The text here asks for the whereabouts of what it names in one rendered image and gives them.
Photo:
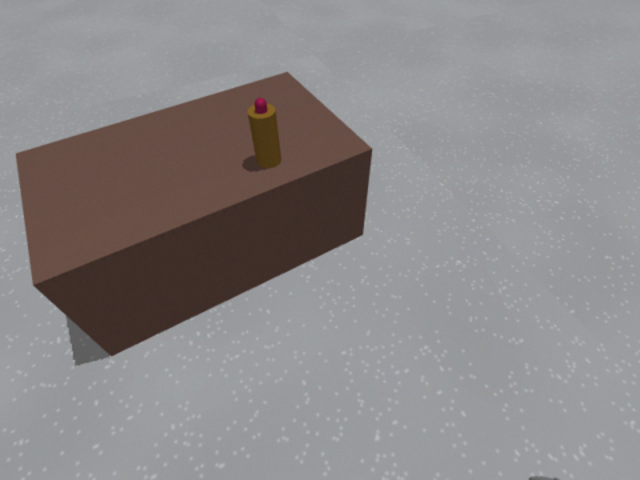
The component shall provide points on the bottle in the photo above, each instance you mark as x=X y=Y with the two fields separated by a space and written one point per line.
x=263 y=124

